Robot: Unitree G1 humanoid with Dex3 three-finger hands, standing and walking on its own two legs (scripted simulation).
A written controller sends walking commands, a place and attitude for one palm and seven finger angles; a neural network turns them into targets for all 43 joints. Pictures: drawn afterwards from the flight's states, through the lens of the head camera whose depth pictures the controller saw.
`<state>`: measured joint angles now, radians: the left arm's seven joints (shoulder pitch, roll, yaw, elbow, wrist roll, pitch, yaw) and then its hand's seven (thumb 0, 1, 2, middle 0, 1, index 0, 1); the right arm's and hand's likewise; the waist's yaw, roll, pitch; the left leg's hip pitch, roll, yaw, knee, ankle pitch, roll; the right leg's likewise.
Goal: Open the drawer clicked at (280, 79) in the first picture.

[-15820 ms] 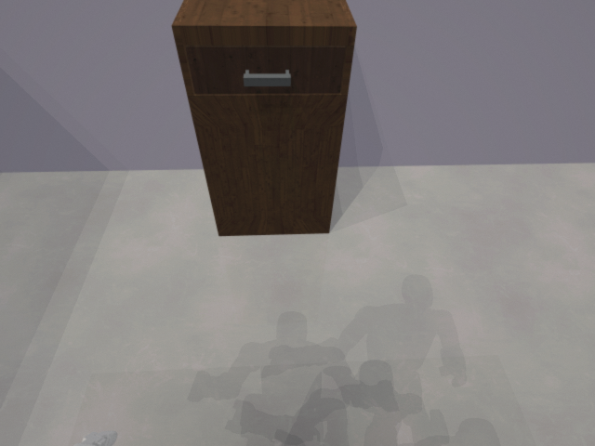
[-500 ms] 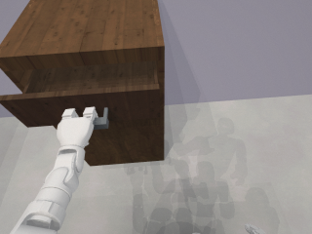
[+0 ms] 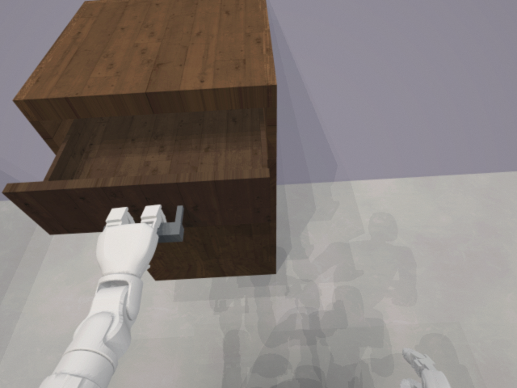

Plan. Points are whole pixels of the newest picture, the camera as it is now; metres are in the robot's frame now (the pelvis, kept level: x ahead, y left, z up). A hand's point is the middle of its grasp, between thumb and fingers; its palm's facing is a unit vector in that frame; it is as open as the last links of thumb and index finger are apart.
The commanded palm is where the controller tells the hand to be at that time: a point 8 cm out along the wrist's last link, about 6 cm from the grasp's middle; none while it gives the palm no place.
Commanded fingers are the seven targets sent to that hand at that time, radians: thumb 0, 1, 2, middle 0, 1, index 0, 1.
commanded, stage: pull the drawer open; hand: left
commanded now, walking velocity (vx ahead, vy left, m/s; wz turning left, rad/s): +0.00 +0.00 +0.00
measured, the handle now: (145, 223) +0.38 +0.23 +0.01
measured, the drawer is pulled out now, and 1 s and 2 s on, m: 0.18 0.29 0.30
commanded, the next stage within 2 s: open the thumb to release the handle in 1.22 s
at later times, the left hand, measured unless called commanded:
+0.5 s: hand (135, 292) +0.26 +0.22 -0.01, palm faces +0.01 -0.05 -1.00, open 6.0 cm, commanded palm +0.23 +0.23 +0.04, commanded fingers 0.00 0.90 0.90 -0.40 -1.35 -0.40 -1.35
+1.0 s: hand (129, 325) +0.21 +0.21 -0.01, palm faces +0.01 -0.07 -1.00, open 6.0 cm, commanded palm +0.17 +0.22 +0.04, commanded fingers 0.00 0.90 0.90 -0.40 -1.35 -0.40 -1.35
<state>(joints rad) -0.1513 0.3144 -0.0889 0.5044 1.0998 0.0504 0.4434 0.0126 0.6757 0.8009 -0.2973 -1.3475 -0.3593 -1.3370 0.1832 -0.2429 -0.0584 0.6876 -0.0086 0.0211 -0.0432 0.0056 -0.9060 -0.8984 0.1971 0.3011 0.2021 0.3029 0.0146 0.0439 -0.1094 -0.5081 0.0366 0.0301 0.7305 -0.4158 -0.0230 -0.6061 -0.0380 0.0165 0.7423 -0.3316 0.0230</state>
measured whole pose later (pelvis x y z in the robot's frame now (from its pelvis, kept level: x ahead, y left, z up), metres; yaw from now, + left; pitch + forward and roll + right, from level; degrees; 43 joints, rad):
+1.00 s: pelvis +0.01 -0.01 +0.00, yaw +0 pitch +9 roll +1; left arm 0.36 0.29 -0.11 0.04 1.11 0.06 0.46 0.03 0.68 0.79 -0.27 -1.35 -0.39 -1.32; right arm 0.11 -0.22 -0.03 0.63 -0.05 0.02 -0.01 0.01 -0.91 -0.90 0.20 0.30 0.20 0.30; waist 0.06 0.04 -0.10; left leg -0.46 0.05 0.03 0.77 -0.45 -0.04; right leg -0.57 -0.03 0.02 0.80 -0.38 0.01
